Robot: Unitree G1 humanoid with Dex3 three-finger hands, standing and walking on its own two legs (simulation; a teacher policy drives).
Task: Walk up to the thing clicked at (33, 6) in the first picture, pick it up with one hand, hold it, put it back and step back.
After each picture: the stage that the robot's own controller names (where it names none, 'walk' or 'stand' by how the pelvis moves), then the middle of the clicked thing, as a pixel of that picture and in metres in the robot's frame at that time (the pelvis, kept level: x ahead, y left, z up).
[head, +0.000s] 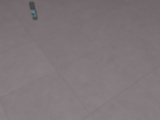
stand; (33, 11) +2.04 +0.64 -0.65
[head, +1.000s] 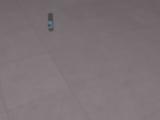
walk; (50, 22) +1.95 +0.30 -0.62
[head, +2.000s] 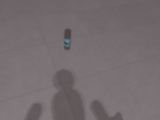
walk; (67, 39) +1.34 +0.09 -0.64
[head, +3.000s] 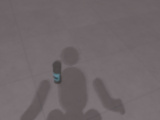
walk; (57, 73) +0.89 +0.16 -0.64
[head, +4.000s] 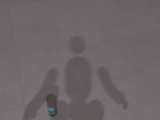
walk; (52, 106) +0.58 +0.16 -0.64
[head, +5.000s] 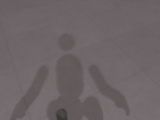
stand; out of the picture +0.47 +0.12 -0.61
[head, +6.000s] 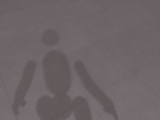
stand; out of the picture +0.40 +0.14 -0.64
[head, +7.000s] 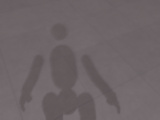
stand; out of the picture +0.38 +0.12 -0.65
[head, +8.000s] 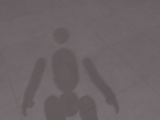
stand; out of the picture +0.35 +0.12 -0.66
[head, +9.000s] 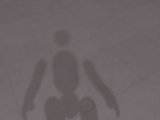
stand; out of the picture +0.36 +0.13 -0.66
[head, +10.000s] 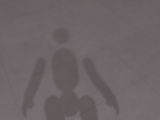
stand; out of the picture +0.35 +0.13 -0.66
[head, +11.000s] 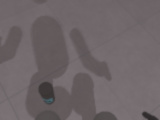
go down; (47, 94) +0.40 +0.15 -0.43
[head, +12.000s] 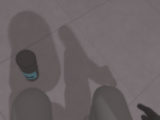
go down; (29, 68) +0.44 +0.18 -0.27
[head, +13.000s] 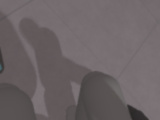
close in; out of the picture +0.42 +0.22 -0.18
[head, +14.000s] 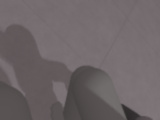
close; out of the picture +0.42 +0.24 -0.16
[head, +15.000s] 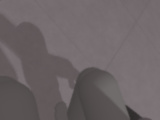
lift; out of the picture +0.37 +0.22 -0.16
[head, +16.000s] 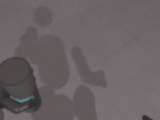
lift; (24, 90) +0.32 +0.17 +0.04
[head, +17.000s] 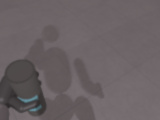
hold; (30, 92) +0.32 +0.16 +0.05
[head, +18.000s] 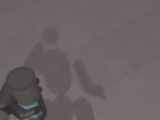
hold; (30, 99) +0.30 +0.16 +0.04
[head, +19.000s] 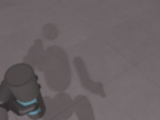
crouch; (29, 96) +0.31 +0.17 +0.03
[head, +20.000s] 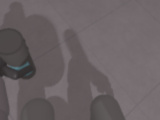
crouch; (19, 59) +0.42 +0.18 -0.05
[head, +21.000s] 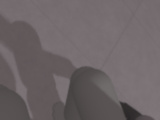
lower; out of the picture +0.41 +0.26 -0.17
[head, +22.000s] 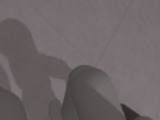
lower; out of the picture +0.43 +0.27 -0.16
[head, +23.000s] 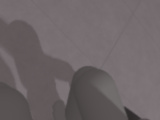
lower; out of the picture +0.41 +0.26 -0.16
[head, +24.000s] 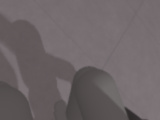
lower; out of the picture +0.40 +0.26 -0.16
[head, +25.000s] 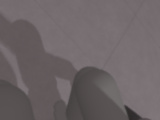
loosen; out of the picture +0.40 +0.26 -0.16
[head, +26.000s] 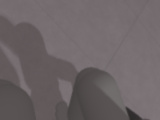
withdraw; out of the picture +0.40 +0.26 -0.16
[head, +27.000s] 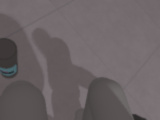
stand; (7, 62) +0.42 +0.24 -0.20
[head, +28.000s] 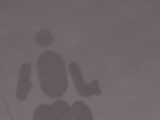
stand; out of the picture +0.36 +0.15 -0.58
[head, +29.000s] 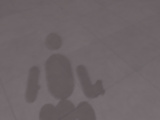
stand; out of the picture +0.37 +0.17 -0.60
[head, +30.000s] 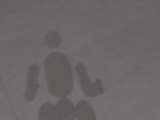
stand; out of the picture +0.36 +0.16 -0.60
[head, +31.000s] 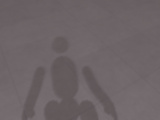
stand; out of the picture +0.39 +0.14 -0.65
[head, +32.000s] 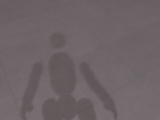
stand; out of the picture +0.37 +0.15 -0.66
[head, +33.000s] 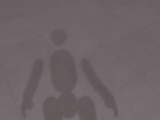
stand; out of the picture +0.35 +0.16 -0.66
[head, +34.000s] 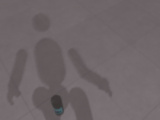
walk; (57, 106) +0.47 +0.16 -0.63
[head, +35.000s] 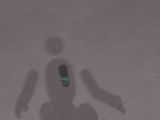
walk; (64, 76) +0.79 +0.18 -0.64
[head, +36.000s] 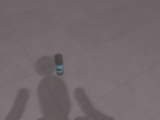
stand; (59, 65) +1.00 +0.16 -0.64
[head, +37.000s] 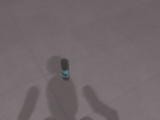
stand; (65, 70) +0.97 +0.14 -0.66
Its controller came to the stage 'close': yes
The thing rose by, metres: 0.67
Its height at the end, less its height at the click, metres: +0.00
